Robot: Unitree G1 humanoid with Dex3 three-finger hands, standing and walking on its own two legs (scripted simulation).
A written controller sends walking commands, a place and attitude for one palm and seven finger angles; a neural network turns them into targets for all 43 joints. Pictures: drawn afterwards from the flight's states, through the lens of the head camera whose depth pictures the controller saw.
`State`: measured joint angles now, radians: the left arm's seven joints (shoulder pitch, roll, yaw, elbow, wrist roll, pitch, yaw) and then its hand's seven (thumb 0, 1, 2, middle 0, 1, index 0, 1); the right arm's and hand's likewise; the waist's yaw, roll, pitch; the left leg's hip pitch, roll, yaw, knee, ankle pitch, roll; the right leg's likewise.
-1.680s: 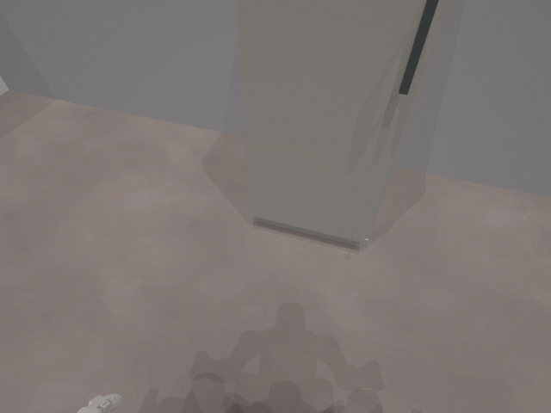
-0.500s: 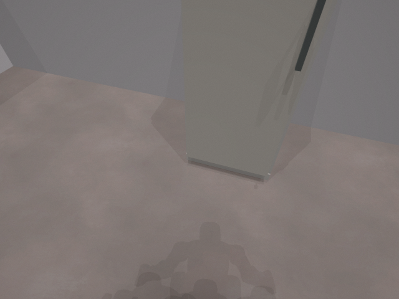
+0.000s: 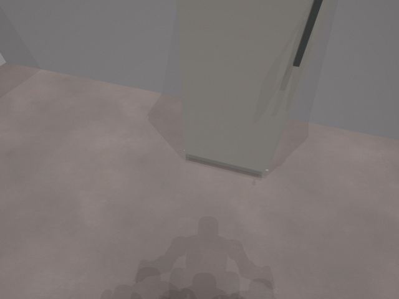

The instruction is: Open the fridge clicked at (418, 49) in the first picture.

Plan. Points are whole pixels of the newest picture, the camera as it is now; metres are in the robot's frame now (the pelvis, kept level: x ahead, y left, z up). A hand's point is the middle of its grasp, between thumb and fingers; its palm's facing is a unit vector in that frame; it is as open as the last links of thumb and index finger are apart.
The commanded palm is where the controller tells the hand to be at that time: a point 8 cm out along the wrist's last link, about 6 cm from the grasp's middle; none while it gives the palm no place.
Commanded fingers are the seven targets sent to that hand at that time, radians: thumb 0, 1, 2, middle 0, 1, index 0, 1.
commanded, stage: turn to face it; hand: right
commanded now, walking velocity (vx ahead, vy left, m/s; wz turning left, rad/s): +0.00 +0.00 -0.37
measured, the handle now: (307, 29) +0.90 -0.29 +0.15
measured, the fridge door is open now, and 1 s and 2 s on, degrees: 0 0 0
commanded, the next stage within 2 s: take the last steps up to it in 0.48 s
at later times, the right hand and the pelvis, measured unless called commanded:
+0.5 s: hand out of the picture +0.01 -0.22 -0.18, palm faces +0.12 +0.96 -0.25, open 7.4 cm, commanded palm none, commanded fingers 0.00 -0.90 -0.90 0.20 0.30 0.20 0.30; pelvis -0.02 -0.01 -0.01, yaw -8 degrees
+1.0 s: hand out of the picture -0.13 -0.14 -0.18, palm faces +0.33 +0.94 -0.12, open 7.4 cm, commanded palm none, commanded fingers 0.00 -0.90 -0.90 0.20 0.30 0.20 0.30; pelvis +0.01 -0.02 -0.01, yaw -15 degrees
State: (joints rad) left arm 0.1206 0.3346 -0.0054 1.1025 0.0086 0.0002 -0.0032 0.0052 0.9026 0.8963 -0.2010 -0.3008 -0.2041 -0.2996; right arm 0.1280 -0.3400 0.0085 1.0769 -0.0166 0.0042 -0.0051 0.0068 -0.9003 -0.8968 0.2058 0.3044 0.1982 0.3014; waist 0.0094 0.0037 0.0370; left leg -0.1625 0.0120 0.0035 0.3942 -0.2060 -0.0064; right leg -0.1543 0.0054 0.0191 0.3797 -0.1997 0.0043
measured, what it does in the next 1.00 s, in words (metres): steps on the spot: left foot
